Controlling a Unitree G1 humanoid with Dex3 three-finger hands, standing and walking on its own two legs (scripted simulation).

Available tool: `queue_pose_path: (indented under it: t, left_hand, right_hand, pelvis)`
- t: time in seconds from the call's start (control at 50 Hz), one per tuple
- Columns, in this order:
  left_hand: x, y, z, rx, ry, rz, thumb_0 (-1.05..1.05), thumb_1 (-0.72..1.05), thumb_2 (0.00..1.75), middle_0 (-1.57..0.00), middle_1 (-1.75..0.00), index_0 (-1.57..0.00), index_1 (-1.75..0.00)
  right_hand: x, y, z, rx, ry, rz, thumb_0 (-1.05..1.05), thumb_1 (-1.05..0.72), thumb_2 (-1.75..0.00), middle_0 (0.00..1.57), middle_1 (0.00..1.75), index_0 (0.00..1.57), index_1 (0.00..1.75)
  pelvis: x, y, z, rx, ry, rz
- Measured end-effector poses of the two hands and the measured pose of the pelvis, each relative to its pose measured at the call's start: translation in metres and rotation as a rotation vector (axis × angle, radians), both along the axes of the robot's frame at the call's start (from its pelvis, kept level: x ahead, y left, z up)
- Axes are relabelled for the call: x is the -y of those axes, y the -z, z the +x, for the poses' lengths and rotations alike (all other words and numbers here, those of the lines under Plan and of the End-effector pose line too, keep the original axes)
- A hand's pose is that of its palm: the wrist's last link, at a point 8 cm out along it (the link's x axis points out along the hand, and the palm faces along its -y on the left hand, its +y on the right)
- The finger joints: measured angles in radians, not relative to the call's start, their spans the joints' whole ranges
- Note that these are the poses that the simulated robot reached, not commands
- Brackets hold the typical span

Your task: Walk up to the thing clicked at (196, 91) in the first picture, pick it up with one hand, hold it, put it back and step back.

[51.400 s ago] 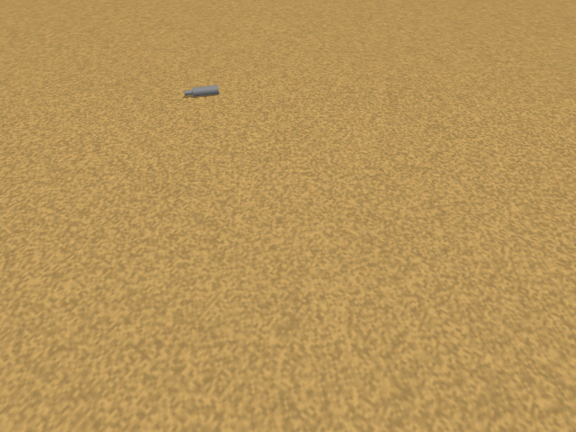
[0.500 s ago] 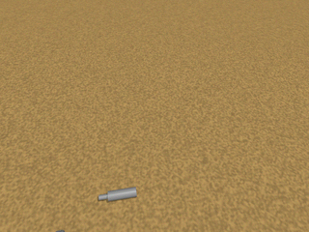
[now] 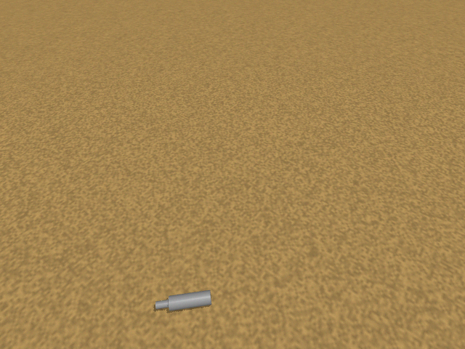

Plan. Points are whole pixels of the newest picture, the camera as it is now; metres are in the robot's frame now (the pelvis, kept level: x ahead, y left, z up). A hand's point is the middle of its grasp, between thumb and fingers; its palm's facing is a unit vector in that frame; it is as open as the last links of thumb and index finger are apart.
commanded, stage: stand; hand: left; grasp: from above
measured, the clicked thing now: (183, 301) +0.47 +0.23 -0.75
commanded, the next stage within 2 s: step back in 1.66 s
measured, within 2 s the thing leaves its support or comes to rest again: neither
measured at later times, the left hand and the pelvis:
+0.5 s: hand out of the picture +0.07 +0.24 -0.16, palm faces +0.01 -0.94 -0.33, open 7.4 cm; pelvis +0.00 -0.01 +0.00, yaw +0 degrees
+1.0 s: hand out of the picture +0.08 +0.24 -0.15, palm faces +0.01 -0.94 -0.34, open 7.4 cm; pelvis +0.01 -0.01 +0.00, yaw +0 degrees
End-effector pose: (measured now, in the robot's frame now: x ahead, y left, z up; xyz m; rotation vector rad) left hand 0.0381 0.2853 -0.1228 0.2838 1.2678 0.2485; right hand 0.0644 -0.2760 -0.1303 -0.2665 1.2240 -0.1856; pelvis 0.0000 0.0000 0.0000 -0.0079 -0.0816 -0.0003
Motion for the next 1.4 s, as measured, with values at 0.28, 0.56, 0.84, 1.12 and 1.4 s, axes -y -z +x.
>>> queue_pose_path:
  t: [0.28, 0.56, 0.84, 1.12, 1.4]
  left_hand:
    - [0.002, -0.002, 0.011, 0.004, 0.010, -0.004, 0.00, 0.90, 0.90, -0.21, -0.30, -0.20, -0.30]
    - [0.003, -0.003, 0.026, 0.010, 0.018, -0.010, 0.00, 0.90, 0.90, -0.21, -0.30, -0.20, -0.30]
    - [0.001, -0.006, 0.034, 0.018, 0.022, -0.005, 0.00, 0.90, 0.90, -0.21, -0.30, -0.20, -0.30]
    - [0.002, -0.006, 0.035, 0.010, 0.024, -0.007, 0.00, 0.90, 0.90, -0.21, -0.30, -0.20, -0.30]
    - [0.003, -0.008, 0.042, 0.025, 0.032, -0.005, 0.00, 0.90, 0.90, -0.21, -0.30, -0.20, -0.30]
  right_hand:
    - [0.015, -0.004, -0.013, -0.042, 0.010, -0.024, 0.00, -0.91, -0.90, 0.20, 0.30, 0.21, 0.30]
    - [0.015, -0.005, -0.008, -0.049, 0.002, -0.022, 0.00, -0.90, -0.90, 0.20, 0.30, 0.21, 0.30]
    - [0.017, -0.007, 0.007, -0.025, -0.009, -0.026, 0.00, -0.90, -0.90, 0.20, 0.30, 0.21, 0.30]
    - [0.022, -0.008, 0.011, -0.030, -0.010, -0.030, 0.00, -0.90, -0.90, 0.20, 0.30, 0.21, 0.30]
    - [0.025, -0.009, 0.013, -0.029, -0.009, -0.031, 0.00, -0.90, -0.90, 0.20, 0.30, 0.21, 0.30]
  pelvis:
    - [0.005, -0.002, 0.000, -0.002, 0.004, 0.000]
    - [0.006, -0.004, 0.005, -0.012, 0.006, 0.001]
    - [0.006, -0.004, 0.009, -0.019, 0.006, 0.003]
    - [0.008, -0.005, 0.012, -0.027, 0.005, 0.003]
    - [0.010, -0.005, 0.015, -0.028, 0.005, 0.003]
